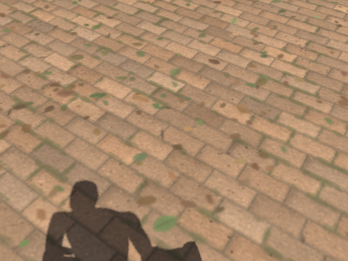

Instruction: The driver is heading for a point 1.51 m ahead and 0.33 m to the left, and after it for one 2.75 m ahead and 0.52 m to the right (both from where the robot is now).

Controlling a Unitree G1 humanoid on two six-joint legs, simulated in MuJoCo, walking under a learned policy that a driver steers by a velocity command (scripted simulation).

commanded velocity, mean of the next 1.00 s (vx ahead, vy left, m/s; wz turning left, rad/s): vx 0.42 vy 0.00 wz -0.01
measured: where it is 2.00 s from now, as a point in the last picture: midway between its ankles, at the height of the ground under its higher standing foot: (152, 151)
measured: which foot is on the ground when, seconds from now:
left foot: down 0.00-0.14, up 0.16-0.58, down 0.60-1.00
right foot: down 0.00-0.60, up 0.62-1.00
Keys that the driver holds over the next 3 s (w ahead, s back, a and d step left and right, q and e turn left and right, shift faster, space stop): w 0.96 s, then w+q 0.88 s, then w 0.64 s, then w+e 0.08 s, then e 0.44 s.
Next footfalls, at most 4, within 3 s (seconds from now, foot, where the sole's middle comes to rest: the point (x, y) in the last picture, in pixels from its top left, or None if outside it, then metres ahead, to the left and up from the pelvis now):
0.60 left None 0.42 0.12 -0.77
1.14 right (207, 216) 0.72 -0.11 -0.77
1.64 left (135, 173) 0.93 0.20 -0.77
2.18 right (147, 117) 1.29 0.17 -0.77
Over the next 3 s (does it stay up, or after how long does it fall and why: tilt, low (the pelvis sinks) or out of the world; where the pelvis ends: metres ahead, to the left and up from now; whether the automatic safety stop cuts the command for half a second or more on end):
stays up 1.38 0.39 0.01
